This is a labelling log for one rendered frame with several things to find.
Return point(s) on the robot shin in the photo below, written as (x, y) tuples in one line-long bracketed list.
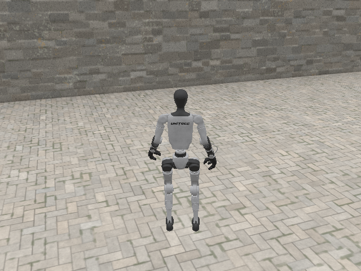
[(168, 204), (195, 205)]

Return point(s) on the robot left hand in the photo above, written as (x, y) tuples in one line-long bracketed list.
[(150, 154)]

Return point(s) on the right robot shin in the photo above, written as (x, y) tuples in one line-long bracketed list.
[(195, 205)]

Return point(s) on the robot right forearm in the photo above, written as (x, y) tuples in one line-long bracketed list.
[(209, 150)]

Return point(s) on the left robot shin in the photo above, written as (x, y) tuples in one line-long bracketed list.
[(168, 204)]

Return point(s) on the robot right hand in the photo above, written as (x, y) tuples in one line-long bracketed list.
[(213, 161)]

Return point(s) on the robot right upper arm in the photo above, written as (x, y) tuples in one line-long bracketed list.
[(197, 119)]

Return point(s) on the robot left forearm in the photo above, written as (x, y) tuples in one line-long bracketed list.
[(153, 146)]

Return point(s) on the robot left upper arm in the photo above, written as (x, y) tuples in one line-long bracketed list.
[(160, 127)]

